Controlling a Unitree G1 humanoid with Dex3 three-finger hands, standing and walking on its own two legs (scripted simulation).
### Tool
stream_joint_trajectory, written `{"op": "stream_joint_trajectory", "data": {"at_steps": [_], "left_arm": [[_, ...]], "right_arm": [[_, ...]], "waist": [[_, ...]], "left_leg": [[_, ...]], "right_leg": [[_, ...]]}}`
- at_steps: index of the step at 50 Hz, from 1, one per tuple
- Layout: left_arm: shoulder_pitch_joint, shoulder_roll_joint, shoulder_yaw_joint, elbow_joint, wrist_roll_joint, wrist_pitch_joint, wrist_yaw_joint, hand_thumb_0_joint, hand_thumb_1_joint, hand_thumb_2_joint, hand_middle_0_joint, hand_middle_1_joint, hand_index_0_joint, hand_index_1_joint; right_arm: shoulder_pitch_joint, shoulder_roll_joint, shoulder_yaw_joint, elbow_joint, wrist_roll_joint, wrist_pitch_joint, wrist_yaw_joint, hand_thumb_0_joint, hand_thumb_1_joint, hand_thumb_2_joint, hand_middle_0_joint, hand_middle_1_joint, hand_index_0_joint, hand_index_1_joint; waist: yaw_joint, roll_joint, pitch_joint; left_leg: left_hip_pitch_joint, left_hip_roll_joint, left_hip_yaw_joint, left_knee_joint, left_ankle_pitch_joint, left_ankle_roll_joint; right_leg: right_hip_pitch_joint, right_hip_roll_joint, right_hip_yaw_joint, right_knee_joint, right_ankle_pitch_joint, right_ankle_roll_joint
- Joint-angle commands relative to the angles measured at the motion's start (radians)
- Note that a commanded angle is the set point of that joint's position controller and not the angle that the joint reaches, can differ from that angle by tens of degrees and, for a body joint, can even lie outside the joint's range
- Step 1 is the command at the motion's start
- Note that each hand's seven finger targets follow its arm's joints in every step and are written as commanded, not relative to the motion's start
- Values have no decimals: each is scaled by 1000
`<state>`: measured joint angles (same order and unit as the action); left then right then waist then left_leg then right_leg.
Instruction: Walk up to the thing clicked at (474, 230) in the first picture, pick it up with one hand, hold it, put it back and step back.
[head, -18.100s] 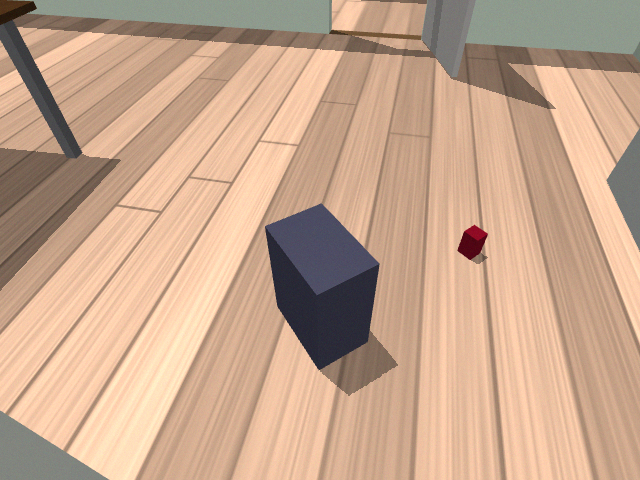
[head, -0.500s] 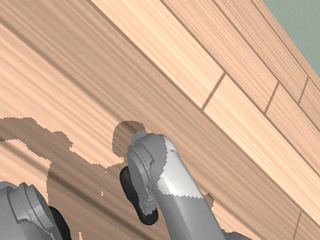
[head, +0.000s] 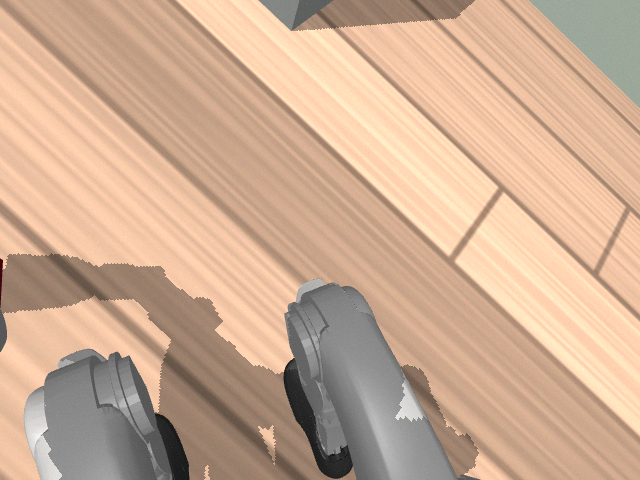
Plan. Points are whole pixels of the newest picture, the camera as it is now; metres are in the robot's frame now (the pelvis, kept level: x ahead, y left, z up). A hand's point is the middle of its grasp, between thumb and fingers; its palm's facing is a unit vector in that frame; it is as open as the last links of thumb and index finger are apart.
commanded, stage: lift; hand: left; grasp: from above
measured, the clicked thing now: out of the picture +0.45 +0.33 -0.19
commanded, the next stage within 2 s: hold in 1.64 s
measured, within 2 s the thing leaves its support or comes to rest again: neither
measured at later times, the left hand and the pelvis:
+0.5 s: hand out of the picture +0.43 +0.33 -0.02, palm faces +0.06 -0.44 -0.90, open 10.3 cm; pelvis +0.01 -0.01 +0.06, yaw +5 degrees
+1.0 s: hand out of the picture +0.38 +0.28 +0.18, palm faces -0.01 -0.45 -0.89, open 10.5 cm; pelvis +0.03 -0.03 +0.24, yaw +8 degrees
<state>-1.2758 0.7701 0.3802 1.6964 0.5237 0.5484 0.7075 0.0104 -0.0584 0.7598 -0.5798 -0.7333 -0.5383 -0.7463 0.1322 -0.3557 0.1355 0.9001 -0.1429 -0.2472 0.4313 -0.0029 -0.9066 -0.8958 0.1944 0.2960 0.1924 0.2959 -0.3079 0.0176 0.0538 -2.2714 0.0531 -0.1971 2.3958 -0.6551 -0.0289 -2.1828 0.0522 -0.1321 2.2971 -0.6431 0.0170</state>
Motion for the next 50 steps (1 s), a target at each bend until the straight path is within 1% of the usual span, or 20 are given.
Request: {"op": "stream_joint_trajectory", "data": {"at_steps": [1,2,4,7,10,12,15,20,21,23,27,30,35,36,37,39,42,44,46,50], "left_arm": [[-359,230,-33,-134,64,10,61,0,297,927,-717,-870,-712,-872],[-373,220,-28,-137,52,11,61,0,377,983,-786,-883,-778,-892],[-340,200,-12,-130,36,22,60,0,462,1023,-855,-870,-841,-887],[-331,160,-26,-149,-4,36,40,0,439,989,-835,-856,-822,-870],[-328,169,-24,-217,-3,47,15,0,483,978,-859,-857,-850,-868],[-317,171,-10,-251,15,53,10,0,462,977,-845,-860,-835,-871],[-298,165,-18,-317,35,73,-10,0,467,965,-844,-871,-840,-877],[-201,66,-48,-366,28,98,-46,0,440,962,-824,-874,-820,-881],[-190,51,-60,-399,18,104,-50,0,457,944,-838,-866,-835,-871],[-189,7,-86,-449,-15,118,-64,0,454,915,-844,-836,-841,-842],[-178,-61,-134,-492,-60,145,-107,0,424,1011,-825,-876,-813,-891],[-187,-63,-159,-509,-42,158,-121,0,395,1075,-797,-934,-783,-951],[-115,-101,-190,-492,25,207,-117,0,379,1046,-765,-954,-761,-961],[-58,-149,-202,-428,25,224,-116,0,382,1022,-769,-934,-766,-940],[-69,-164,-201,-464,22,228,-108,0,376,994,-764,-916,-762,-921],[-33,-179,-197,-491,6,238,-102,0,352,1012,-763,-898,-752,-913],[-12,-191,-208,-578,-31,251,-107,0,330,1047,-760,-894,-737,-922],[-26,-186,-212,-634,-41,260,-111,0,254,1029,-712,-870,-684,-904],[-35,-170,-231,-667,-27,268,-108,0,225,1031,-692,-879,-662,-914],[9,-222,-266,-635,-26,293,-99,0,286,965,-718,-869,-705,-887]], "right_arm": [[231,-276,-87,35,2,2,-12,0,-916,-904,200,300,200,300],[238,-269,-91,43,-1,3,-14,0,-913,-902,200,300,200,300],[250,-261,-98,38,3,5,-17,0,-911,-901,200,300,200,299],[247,-247,-111,48,10,9,-24,0,-910,-901,200,299,200,299],[238,-232,-129,43,22,22,-29,0,-909,-900,201,300,200,300],[256,-226,-139,29,29,32,-27,0,-908,-900,200,299,200,299],[222,-212,-167,29,39,54,-36,0,-908,-900,200,299,200,299],[232,-195,-211,13,74,76,-56,0,-908,-901,200,299,200,299],[226,-189,-216,19,81,80,-66,0,-907,-901,200,299,200,299],[219,-176,-215,6,88,87,-90,0,-905,-900,200,299,200,299],[218,-165,-205,17,98,87,-142,0,-900,-899,201,299,200,299],[208,-156,-196,19,103,83,-179,0,-899,-899,201,300,200,300],[170,-176,-205,-33,121,67,-233,0,-898,-899,201,300,200,300],[150,-180,-210,-52,128,62,-243,0,-898,-900,201,300,200,300],[151,-174,-213,-62,134,57,-250,0,-899,-900,201,300,200,300],[129,-158,-206,-73,144,48,-267,0,-898,-900,201,300,200,299],[103,-129,-190,-85,156,40,-292,0,-895,-900,201,300,200,299],[102,-122,-186,-83,163,39,-306,0,-896,-900,200,300,200,299],[88,-129,-190,-81,168,38,-316,0,-895,-900,200,299,200,299],[92,-116,-201,-57,165,38,-322,0,-890,-899,200,299,200,299]], "waist": [[-28,339,-682],[-35,307,-688],[-20,288,-727],[-16,265,-741],[23,281,-798],[50,297,-884],[69,296,-894],[115,275,-966],[124,263,-962],[110,202,-951],[85,121,-871],[95,89,-852],[121,100,-846],[126,93,-816],[143,117,-807],[161,95,-820],[165,85,-801],[168,73,-805],[170,73,-796],[168,69,-715]], "left_leg": [[507,-11,75,-280,36,31],[490,-15,88,-277,49,36],[496,-14,96,-272,80,40],[497,-16,113,-278,96,43],[488,-20,142,-270,140,48],[524,-17,157,-279,198,41],[564,-19,163,-331,182,43],[677,-20,157,-433,134,34],[681,-22,158,-459,106,35],[687,-24,168,-477,88,40],[722,-22,152,-547,38,40],[731,-24,164,-586,54,41],[883,-24,166,-721,105,30],[911,-23,154,-767,88,26],[933,-23,158,-797,81,22],[977,-23,160,-841,83,22],[1006,-30,187,-887,104,24],[1050,-27,195,-927,139,27],[1106,-23,193,-975,150,25],[1206,-21,193,-1078,159,18]], "right_leg": [[309,18,-50,-288,85,-29],[341,18,-45,-302,93,-23],[354,15,-36,-315,127,-19],[376,15,-25,-335,144,-10],[407,11,-5,-338,186,-7],[456,14,1,-326,260,-13],[456,9,3,-354,243,-18],[451,11,19,-417,169,-37],[450,10,26,-442,127,-38],[495,17,47,-507,95,-33],[508,15,58,-585,32,-28],[588,10,87,-643,38,-22],[670,4,76,-723,121,-28],[672,0,68,-746,109,-30],[695,-2,70,-765,104,-32],[761,5,77,-819,85,-31],[879,6,126,-915,58,-23],[956,4,139,-959,93,-18],[1014,7,152,-1018,91,-15],[1084,9,150,-1112,107,-16]]}}
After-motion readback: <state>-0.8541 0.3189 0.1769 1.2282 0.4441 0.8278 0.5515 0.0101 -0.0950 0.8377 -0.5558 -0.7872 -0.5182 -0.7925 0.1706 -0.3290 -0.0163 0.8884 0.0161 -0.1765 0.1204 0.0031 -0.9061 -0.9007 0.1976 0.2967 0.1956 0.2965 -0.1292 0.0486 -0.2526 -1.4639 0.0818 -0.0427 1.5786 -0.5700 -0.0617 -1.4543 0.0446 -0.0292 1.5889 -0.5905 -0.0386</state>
